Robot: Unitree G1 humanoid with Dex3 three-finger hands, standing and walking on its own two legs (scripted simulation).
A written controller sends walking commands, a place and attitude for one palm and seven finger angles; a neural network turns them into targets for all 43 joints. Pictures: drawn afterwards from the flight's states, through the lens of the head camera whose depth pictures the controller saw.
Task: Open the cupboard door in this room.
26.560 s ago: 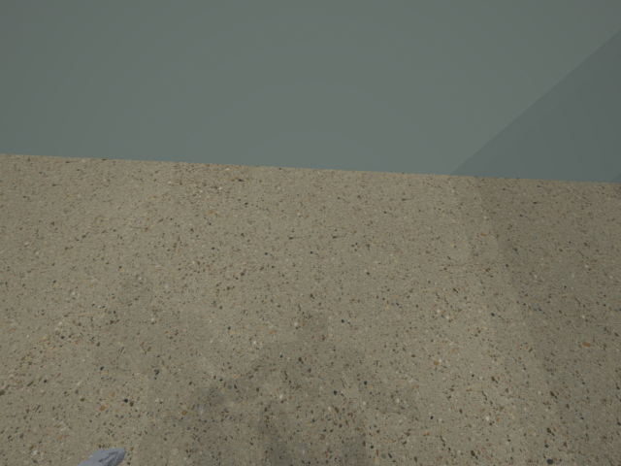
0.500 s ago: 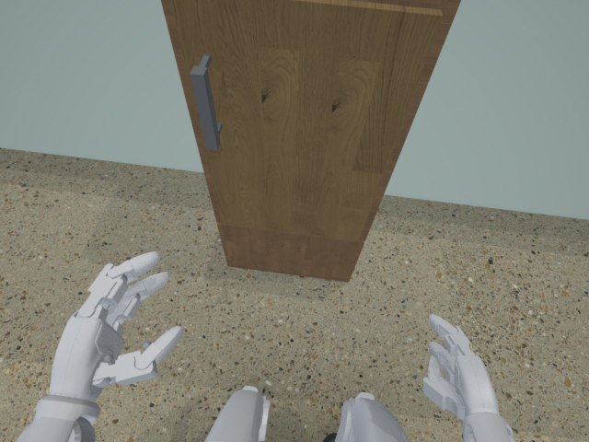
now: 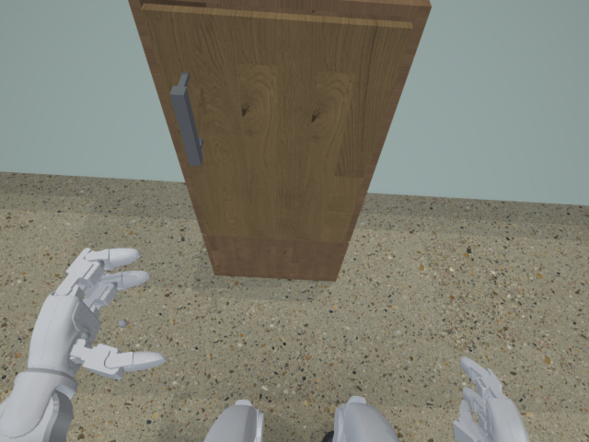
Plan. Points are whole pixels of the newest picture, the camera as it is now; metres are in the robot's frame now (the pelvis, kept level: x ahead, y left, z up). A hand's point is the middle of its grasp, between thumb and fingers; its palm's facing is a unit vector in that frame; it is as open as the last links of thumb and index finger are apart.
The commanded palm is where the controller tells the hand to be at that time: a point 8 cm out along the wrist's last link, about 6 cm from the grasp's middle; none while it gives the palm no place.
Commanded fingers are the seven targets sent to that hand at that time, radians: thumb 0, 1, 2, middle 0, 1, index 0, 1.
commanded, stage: raise the hand with hooked fingers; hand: left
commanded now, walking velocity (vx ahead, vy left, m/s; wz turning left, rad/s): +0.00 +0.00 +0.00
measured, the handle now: (190, 121) +0.60 +0.21 +0.04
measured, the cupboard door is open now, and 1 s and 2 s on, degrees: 0 0 0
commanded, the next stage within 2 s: move the hooked fingers beside the handle in 0.98 s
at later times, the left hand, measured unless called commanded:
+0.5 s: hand (90, 278) +0.30 +0.27 +0.06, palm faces +0.02 -1.00 -0.07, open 14.0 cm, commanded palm +0.27 +0.32 +0.06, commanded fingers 0.00 -0.50 0.30 -0.30 -1.20 -0.30 -1.20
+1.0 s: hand (95, 278) +0.30 +0.26 +0.06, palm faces +0.02 -1.00 -0.05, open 14.0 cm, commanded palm +0.27 +0.31 +0.06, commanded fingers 0.00 -0.50 0.30 -0.30 -1.20 -0.30 -1.20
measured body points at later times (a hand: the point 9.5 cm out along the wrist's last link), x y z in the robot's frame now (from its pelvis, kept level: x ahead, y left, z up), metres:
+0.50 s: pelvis +0.01 +0.00 +0.01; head +0.09 +0.01 +0.45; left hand +0.29 +0.32 +0.06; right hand +0.17 -0.25 -0.08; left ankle +0.01 +0.09 -0.65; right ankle +0.06 -0.12 -0.65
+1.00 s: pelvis +0.01 -0.01 +0.01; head +0.09 +0.00 +0.45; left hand +0.29 +0.32 +0.06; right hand +0.16 -0.26 -0.07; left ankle +0.01 +0.09 -0.65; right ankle +0.06 -0.12 -0.65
